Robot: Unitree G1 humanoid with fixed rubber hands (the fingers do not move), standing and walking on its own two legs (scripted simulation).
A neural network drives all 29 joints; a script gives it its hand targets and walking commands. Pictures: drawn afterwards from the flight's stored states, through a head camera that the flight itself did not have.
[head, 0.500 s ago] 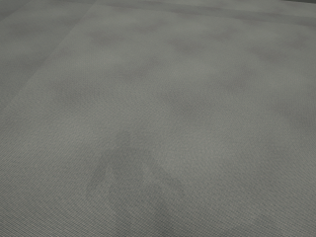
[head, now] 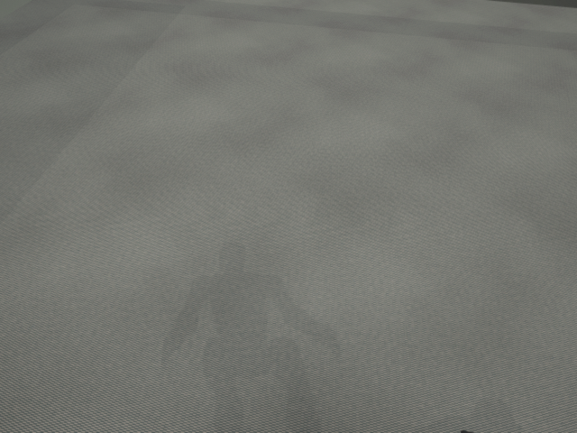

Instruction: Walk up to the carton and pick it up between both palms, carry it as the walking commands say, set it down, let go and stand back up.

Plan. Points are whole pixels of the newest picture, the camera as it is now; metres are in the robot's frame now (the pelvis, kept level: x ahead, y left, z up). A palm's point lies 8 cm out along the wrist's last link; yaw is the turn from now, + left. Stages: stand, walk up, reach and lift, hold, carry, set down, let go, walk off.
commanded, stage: stand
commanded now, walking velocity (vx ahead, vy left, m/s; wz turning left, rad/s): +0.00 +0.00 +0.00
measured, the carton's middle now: out of the picture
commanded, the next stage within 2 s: walk up in 0.02 s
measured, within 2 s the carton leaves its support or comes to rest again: neither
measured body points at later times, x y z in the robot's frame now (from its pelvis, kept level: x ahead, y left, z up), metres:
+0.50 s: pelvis -0.02 +0.00 -0.02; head +0.03 +0.00 +0.43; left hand +0.08 +0.26 -0.17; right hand +0.03 -0.29 -0.15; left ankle -0.01 +0.11 -0.74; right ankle +0.00 -0.15 -0.74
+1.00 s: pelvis -0.06 +0.00 -0.02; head -0.04 -0.03 +0.43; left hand +0.15 +0.19 -0.14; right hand -0.12 -0.26 -0.17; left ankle -0.01 +0.13 -0.70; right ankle -0.09 -0.10 -0.74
